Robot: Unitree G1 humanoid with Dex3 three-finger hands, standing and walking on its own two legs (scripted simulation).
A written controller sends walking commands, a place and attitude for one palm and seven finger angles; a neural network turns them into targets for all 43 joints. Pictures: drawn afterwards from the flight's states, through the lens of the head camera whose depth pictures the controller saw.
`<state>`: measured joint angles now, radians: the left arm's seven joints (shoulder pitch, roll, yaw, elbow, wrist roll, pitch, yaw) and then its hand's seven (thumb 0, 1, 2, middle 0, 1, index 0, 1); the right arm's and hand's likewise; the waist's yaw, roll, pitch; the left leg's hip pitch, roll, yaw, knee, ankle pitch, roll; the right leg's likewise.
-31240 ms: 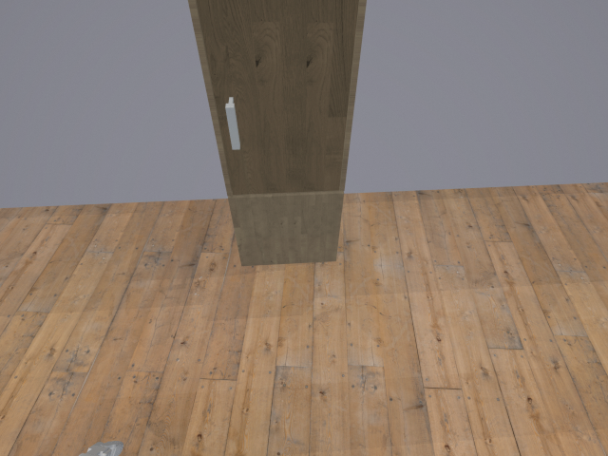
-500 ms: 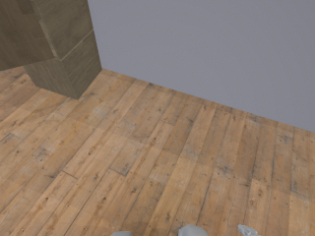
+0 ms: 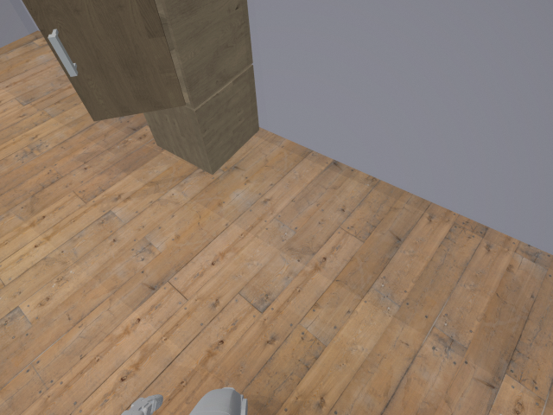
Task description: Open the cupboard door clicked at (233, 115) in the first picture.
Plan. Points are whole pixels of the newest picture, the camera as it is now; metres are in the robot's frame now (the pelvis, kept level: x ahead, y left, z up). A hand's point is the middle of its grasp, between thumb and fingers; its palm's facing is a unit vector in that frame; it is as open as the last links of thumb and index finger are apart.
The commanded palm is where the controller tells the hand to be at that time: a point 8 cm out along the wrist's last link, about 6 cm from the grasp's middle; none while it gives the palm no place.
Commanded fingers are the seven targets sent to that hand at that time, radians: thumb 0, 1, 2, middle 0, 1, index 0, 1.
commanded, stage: turn to face it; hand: left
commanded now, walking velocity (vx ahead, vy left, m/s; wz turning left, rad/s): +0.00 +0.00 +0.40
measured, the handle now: (64, 52) +1.10 +0.69 -0.07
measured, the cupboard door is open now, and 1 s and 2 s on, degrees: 48 48 48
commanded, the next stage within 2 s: take the last steps up to it in 0.30 s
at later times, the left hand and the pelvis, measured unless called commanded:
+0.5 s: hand out of the picture +0.03 +0.23 -0.17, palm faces +0.22 -0.95 -0.23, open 7.4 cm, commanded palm none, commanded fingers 0.00 0.90 0.90 -0.20 -0.30 -0.20 -0.30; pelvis +0.01 +0.01 +0.00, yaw +11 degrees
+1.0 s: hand out of the picture -0.03 +0.22 -0.19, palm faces +0.42 -0.89 -0.16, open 7.4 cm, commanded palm none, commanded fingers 0.00 0.90 0.90 -0.20 -0.30 -0.20 -0.30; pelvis +0.12 +0.10 -0.03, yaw +20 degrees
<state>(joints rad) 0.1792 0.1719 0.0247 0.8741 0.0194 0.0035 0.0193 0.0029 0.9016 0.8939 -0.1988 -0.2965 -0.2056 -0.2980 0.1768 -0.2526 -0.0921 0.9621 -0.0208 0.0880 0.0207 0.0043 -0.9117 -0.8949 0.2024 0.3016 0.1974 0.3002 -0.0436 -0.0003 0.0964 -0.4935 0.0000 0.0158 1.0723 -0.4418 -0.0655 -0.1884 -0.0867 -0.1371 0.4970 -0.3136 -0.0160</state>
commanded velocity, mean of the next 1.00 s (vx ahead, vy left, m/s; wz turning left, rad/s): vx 0.19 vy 0.08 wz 0.20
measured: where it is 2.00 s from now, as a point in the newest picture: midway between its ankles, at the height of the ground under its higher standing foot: (212, 337)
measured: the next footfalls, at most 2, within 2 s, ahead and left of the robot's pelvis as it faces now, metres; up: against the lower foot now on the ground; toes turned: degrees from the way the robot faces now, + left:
left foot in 0.20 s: +0.04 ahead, +0.13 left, +0.00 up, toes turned +10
right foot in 0.56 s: +0.07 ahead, -0.11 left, +0.00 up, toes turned +8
